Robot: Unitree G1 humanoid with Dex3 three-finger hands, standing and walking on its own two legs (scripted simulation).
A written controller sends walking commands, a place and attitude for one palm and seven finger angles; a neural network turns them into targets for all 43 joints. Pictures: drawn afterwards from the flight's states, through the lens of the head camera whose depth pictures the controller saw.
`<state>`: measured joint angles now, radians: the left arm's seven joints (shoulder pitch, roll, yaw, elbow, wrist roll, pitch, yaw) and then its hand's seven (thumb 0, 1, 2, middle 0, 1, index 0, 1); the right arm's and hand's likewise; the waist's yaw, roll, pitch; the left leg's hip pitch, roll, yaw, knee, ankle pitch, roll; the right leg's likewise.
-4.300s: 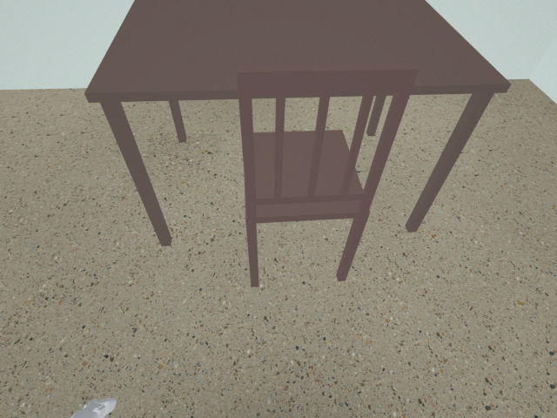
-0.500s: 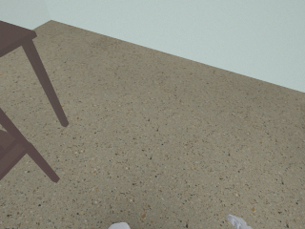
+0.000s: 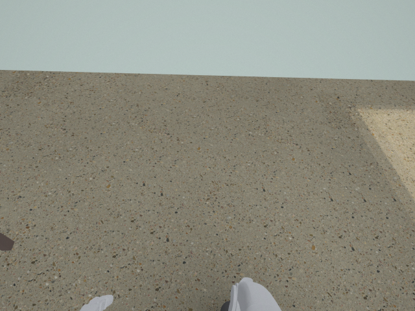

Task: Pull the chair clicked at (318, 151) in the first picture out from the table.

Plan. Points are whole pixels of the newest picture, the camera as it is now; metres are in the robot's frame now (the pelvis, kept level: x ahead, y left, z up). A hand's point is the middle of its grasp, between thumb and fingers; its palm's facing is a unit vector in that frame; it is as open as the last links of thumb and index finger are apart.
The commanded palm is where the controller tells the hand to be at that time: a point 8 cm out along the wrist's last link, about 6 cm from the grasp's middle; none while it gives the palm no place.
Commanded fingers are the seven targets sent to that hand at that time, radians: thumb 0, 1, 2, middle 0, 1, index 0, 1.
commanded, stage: walk to a spot facing it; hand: left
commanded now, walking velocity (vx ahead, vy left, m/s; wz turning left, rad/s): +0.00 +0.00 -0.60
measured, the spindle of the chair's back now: out of the picture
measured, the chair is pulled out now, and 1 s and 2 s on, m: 0.00 0.00 0.00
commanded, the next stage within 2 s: turn to face it in 1.84 s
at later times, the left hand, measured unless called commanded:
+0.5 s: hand (119, 285) +0.20 +0.19 -0.17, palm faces -0.19 -0.95 -0.25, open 7.4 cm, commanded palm none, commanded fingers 0.00 0.90 0.90 -0.20 -0.30 -0.20 -0.30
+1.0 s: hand (142, 250) +0.27 +0.16 -0.17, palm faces -0.56 -0.80 -0.22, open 7.4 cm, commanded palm none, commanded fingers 0.00 0.90 0.90 -0.20 -0.30 -0.20 -0.30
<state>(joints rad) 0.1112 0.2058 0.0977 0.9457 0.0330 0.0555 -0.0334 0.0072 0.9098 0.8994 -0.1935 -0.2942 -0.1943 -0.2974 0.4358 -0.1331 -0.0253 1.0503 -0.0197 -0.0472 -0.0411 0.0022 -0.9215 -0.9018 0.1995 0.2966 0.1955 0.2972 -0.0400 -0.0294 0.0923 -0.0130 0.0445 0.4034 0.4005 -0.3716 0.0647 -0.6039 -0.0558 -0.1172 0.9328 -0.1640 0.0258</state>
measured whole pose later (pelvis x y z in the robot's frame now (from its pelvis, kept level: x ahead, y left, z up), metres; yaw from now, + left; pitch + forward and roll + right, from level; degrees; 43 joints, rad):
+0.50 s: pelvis +0.08 +0.01 +0.00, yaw -17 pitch +2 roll +1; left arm 0.21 0.21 0.08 0.92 0.03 0.03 0.00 0.01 0.91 0.90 -0.20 -0.30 -0.20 -0.30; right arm 0.07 -0.19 -0.05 0.85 -0.02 0.02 -0.02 0.00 -0.91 -0.90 0.20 0.30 0.20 0.30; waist 0.04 -0.01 0.07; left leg -0.45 0.09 0.00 0.85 -0.40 -0.09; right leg -0.36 0.07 0.05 0.53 -0.19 -0.06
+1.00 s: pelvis +0.08 +0.04 +0.00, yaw -37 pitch +0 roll -1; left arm 0.16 0.24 0.09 0.91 0.02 0.08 -0.03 0.01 0.91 0.90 -0.20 -0.29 -0.20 -0.30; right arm 0.25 -0.21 -0.06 0.91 -0.03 0.02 -0.02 0.01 -0.91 -0.90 0.20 0.30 0.20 0.30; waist -0.02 0.00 0.10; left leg -0.21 0.18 0.29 0.56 -0.33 -0.02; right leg -0.36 -0.05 -0.07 0.78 -0.42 0.06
